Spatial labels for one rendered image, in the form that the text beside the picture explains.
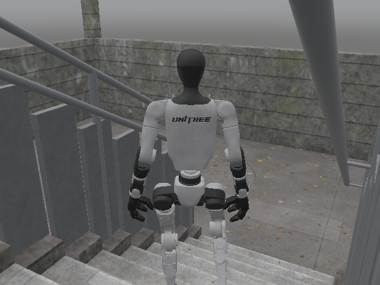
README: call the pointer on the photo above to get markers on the stairs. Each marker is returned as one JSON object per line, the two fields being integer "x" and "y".
{"x": 195, "y": 266}

